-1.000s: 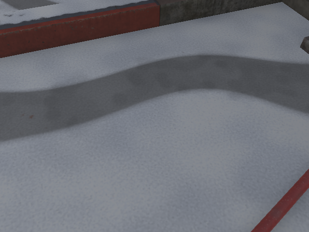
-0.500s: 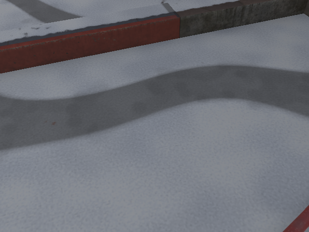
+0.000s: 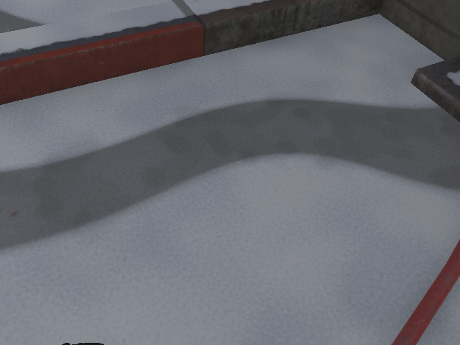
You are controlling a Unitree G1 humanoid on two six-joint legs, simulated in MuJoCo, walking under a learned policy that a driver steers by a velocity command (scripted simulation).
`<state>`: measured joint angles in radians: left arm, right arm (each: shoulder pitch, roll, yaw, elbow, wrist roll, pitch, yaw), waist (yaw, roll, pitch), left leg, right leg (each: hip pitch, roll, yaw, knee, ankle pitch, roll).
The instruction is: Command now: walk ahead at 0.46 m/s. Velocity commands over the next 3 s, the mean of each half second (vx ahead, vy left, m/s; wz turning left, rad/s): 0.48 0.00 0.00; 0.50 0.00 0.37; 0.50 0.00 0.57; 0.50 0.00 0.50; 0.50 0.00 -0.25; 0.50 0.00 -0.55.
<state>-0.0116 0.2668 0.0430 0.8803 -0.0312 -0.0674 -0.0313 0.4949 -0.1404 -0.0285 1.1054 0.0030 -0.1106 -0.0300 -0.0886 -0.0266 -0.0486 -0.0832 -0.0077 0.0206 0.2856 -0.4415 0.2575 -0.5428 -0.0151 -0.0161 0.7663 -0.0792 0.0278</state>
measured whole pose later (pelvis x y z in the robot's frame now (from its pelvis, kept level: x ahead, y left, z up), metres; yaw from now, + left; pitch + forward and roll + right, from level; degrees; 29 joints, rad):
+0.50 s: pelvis +0.26 -0.05 -0.01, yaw +0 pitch -1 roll -4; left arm 0.34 0.23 0.08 1.04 -0.01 -0.11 0.00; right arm 0.07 -0.27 -0.05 0.88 0.02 -0.14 0.02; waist 0.07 0.05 0.04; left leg -0.55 0.13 -0.02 0.67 0.06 0.05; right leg 0.00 0.09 -0.11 0.27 0.08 -0.27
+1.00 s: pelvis +0.55 +0.01 -0.05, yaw +13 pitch +2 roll -1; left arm 0.01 0.28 0.05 0.80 0.01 -0.09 0.01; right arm 0.29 -0.26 -0.05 0.88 0.02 -0.08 0.00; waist -0.08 -0.02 0.02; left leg -0.21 -0.11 -0.14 0.39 -0.20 0.08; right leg -0.60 -0.05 0.11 0.62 -0.03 0.03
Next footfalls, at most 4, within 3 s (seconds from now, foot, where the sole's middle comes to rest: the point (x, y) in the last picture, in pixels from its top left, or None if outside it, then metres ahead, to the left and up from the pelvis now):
0.16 right None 0.21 -0.15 -0.80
0.62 left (178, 341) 0.56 0.09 -0.83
1.14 right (229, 268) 0.80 -0.08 -0.83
1.64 left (117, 240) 0.92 0.30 -0.83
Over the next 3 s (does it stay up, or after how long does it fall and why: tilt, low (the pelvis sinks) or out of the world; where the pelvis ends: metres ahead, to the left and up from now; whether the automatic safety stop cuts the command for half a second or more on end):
stays up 1.43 0.56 -0.06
